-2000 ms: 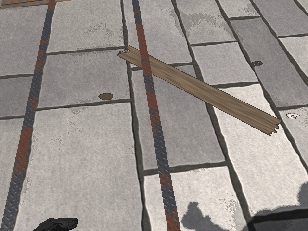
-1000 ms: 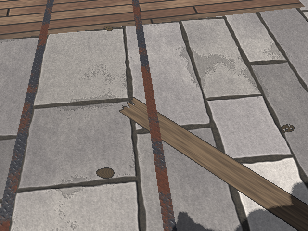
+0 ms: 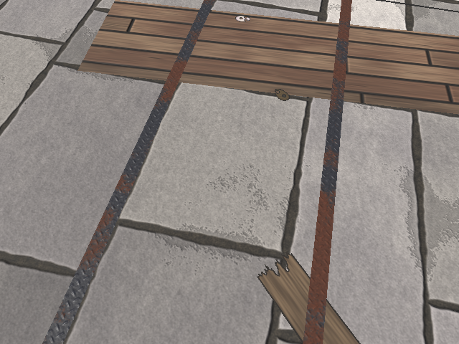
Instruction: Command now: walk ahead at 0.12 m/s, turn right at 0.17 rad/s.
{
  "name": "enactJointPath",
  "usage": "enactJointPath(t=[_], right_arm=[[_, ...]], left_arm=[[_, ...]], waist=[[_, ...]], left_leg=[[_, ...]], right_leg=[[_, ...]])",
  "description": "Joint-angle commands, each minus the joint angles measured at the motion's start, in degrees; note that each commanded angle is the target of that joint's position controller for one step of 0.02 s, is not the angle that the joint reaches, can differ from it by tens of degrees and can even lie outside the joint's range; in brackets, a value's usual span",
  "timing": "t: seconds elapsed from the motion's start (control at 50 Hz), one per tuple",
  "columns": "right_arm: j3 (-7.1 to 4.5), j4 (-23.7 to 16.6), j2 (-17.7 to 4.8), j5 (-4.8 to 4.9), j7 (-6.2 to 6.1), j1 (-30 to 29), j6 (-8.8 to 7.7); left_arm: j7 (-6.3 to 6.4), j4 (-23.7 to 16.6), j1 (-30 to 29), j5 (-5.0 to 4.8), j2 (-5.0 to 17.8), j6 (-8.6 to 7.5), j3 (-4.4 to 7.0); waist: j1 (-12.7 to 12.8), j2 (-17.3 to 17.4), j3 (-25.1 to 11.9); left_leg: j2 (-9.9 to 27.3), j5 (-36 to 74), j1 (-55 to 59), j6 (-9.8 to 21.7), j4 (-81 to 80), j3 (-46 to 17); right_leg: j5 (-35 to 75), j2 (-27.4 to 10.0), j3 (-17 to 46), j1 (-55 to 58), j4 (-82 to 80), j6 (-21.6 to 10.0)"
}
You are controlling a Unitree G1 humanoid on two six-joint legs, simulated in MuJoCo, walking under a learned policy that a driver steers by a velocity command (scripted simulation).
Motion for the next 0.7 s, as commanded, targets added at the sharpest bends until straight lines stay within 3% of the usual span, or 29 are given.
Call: enactJointPath(t=[0.02, 0.08, 0.16, 0.2, 0.22, 0.24, 0.26, 0.28, 0.3, 0.32, 0.34, 0.38, 0.46, 0.54, 0.6, 0.62, 0.64, 0.66, 0.68, 0.7], right_arm=[[-2.00, -1.79, -9.95, -0.24, -1.00, -0.46, -0.21], [-2.20, -1.17, -10.37, 0.26, -1.85, -0.34, 1.32], [-2.61, -2.02, -10.72, 1.63, -3.18, -0.87, 3.55], [-2.91, -2.70, -11.31, 2.46, -3.82, -1.32, 4.24], [-2.96, -3.90, -11.10, 1.59, -3.90, -0.88, 3.79], [-2.17, -6.36, -8.50, -0.58, -3.21, -1.75, 2.96], [-1.67, -6.76, -7.29, -0.55, -2.24, -3.28, 2.29], [-2.02, -6.32, -8.35, 1.37, -1.54, -3.25, 2.14], [-2.13, -5.93, -8.36, 2.05, -1.70, -4.10, 2.39], [-2.48, -5.70, -8.92, 1.58, -2.21, -4.72, 2.80], [-2.89, -5.95, -9.77, 1.24, -2.68, -5.16, 3.17], [-2.52, -6.01, -7.97, 1.47, -2.81, -4.24, 3.40], [-2.27, -5.70, -7.49, 1.77, -3.00, -3.95, 3.22], [-2.49, -5.65, -8.44, 1.93, -2.42, -3.36, 2.79], [-2.56, -4.98, -8.61, 1.93, -1.38, -0.72, 1.76], [-2.59, -4.41, -8.39, 1.80, -0.98, 0.97, 1.41], [-2.96, -4.31, -10.02, 1.19, -0.85, 1.67, 1.26], [-3.50, -5.20, -13.90, -0.10, -1.12, 1.38, 1.41], [-3.55, -5.41, -15.65, -2.10, -0.94, 0.40, 1.46], [-3.02, -6.56, -13.41, -1.90, -0.95, -1.25, 1.03]], left_arm=[[-0.48, -2.29, 1.14, -0.50, 4.61, 0.21, 0.77], [-1.18, -4.20, -1.05, -0.33, 5.69, 0.71, 1.21], [-2.60, -5.86, -0.48, -0.40, 5.03, 1.10, 1.31], [-3.07, -5.29, 4.18, -0.25, 5.84, 0.77, 1.87], [-2.56, -5.07, 7.83, 0.29, 10.46, 0.71, 3.34], [-1.74, -5.62, 10.32, 1.11, 16.37, 0.92, 4.61], [-1.40, -5.72, 12.33, 1.50, 12.60, 1.15, 3.46], [-1.30, -6.88, 9.06, 1.01, 11.04, 0.98, 3.12], [-0.88, -8.03, 5.62, 0.18, 9.97, 1.12, 3.11], [-0.56, -8.71, 3.53, -0.61, 9.13, 1.56, 2.88], [-0.14, -9.16, 2.43, -0.85, 8.87, 1.98, 2.75], [0.28, -9.55, 2.63, -0.22, 9.97, 2.94, 3.17], [1.06, -10.57, 2.57, -0.30, 11.52, 3.76, 3.90], [1.15, -11.52, 1.02, -0.04, 11.01, 4.60, 3.70], [1.26, -11.96, 0.25, -0.01, 9.74, 5.19, 2.93], [1.41, -12.04, 0.10, -0.23, 9.07, 5.46, 2.53], [1.54, -11.73, 2.11, 0.00, 7.78, 5.57, 2.05], [1.43, -11.71, 4.76, 0.95, 4.81, 5.38, 1.14], [1.33, -13.91, 3.65, 0.57, 6.35, 4.61, 1.76], [1.33, -12.77, 3.50, 0.67, 10.53, 4.14, 2.90]], waist=[[-0.33, 7.21, -8.39], [-0.86, 6.98, -5.99], [-0.25, 7.40, -5.00], [2.67, 5.97, -7.32], [3.31, 0.01, -11.26], [2.61, -11.95, -14.27], [4.54, -12.04, -21.23], [3.53, -6.05, -18.36], [2.50, -1.88, -14.50], [1.77, 1.17, -11.29], [0.88, 0.31, -10.38], [0.12, -2.91, -10.22], [0.67, -4.66, -11.90], [0.95, -7.03, -11.04], [0.16, -7.82, -10.85], [-0.92, -7.43, -10.43], [-0.53, -4.60, -9.88], [1.76, 7.93, -9.79], [2.51, 19.37, -6.98], [1.40, 14.88, -6.47]], left_leg=[[15.94, 37.22, 3.26, 6.09, -2.93, -1.70], [18.65, 32.67, 7.80, 6.73, -0.88, -2.84], [21.51, 35.16, 11.87, 6.14, 5.90, -4.39], [18.29, 39.60, 10.14, 2.17, 14.60, -1.15], [13.03, 31.15, 3.22, -1.79, 25.27, 2.32], [2.44, -7.39, -14.87, -6.90, 42.36, 4.64], [-0.88, -31.17, -22.55, -7.40, 52.73, -4.80], [2.48, -29.45, -25.27, -7.13, 55.94, -8.10], [4.10, -25.39, -26.76, -7.35, 54.41, -7.61], [5.18, -21.95, -27.00, -7.95, 50.29, -6.87], [5.84, -19.41, -24.56, -8.42, 46.54, -6.63], [4.36, -16.91, -21.09, -9.58, 40.14, -5.33], [3.62, -12.29, -16.35, -10.91, 30.30, -5.74], [3.57, -10.63, -12.29, -10.51, 23.68, -6.10], [4.01, -6.98, -6.95, -8.97, 14.01, -4.64], [4.17, -2.03, -3.00, -7.85, 7.25, -3.77], [7.94, 1.52, 0.96, -6.00, 3.14, -6.85], [19.64, 8.93, 4.94, -1.58, -0.18, -19.17], [28.07, 15.15, 0.31, 8.83, -2.33, -31.52], [28.21, 12.29, -1.67, 11.80, -3.16, -31.68]], right_leg=[[5.37, 1.37, -1.20, 8.66, -4.55, -0.41], [-1.28, 1.77, -1.14, 4.35, -5.70, -1.15], [-8.85, 3.30, -3.57, 3.09, -8.68, -2.88], [2.51, 5.47, -4.66, 12.81, -19.35, -5.62], [23.55, 1.21, 4.04, 23.43, -20.34, -9.14], [52.06, -11.89, 22.44, 36.61, -20.12, -19.69], [49.65, -16.09, 30.10, 42.93, -22.20, -25.97], [42.35, -13.93, 25.41, 40.53, -22.28, -23.58], [35.38, -10.35, 20.40, 37.04, -22.57, -20.10], [29.49, -8.20, 17.94, 32.97, -23.75, -17.76], [25.41, -6.43, 16.68, 29.79, -24.72, -16.55], [24.26, -4.15, 15.78, 27.15, -25.49, -15.94], [18.88, -3.12, 16.77, 25.26, -25.58, -15.12], [9.12, -2.46, 19.89, 22.79, -25.92, -13.96], [9.12, -1.89, 21.10, 22.52, -23.02, -12.52], [7.25, -0.49, 20.55, 21.19, -21.47, -11.01], [0.82, 1.97, 18.97, 18.46, -18.52, -8.46], [-14.04, 8.75, 11.59, 12.21, -6.78, -5.12], [-29.60, 13.88, 6.71, 5.25, 1.93, -2.71], [-28.91, 11.41, 9.09, 5.53, 11.96, -1.35]])
Velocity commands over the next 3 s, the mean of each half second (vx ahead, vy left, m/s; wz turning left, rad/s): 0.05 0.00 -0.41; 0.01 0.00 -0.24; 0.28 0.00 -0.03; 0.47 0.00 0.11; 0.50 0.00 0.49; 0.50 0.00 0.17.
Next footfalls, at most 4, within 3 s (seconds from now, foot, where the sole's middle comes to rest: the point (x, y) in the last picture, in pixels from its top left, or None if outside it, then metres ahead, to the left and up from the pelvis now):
0.22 right None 0.15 -0.14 -0.78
0.64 left None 0.22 0.08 -0.78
0.96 right None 0.08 -0.14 -0.78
1.74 right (329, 340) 0.46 -0.28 -0.78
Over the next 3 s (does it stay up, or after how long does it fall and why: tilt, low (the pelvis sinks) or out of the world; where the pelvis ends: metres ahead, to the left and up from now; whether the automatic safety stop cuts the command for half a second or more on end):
stays up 1.05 -0.28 0.00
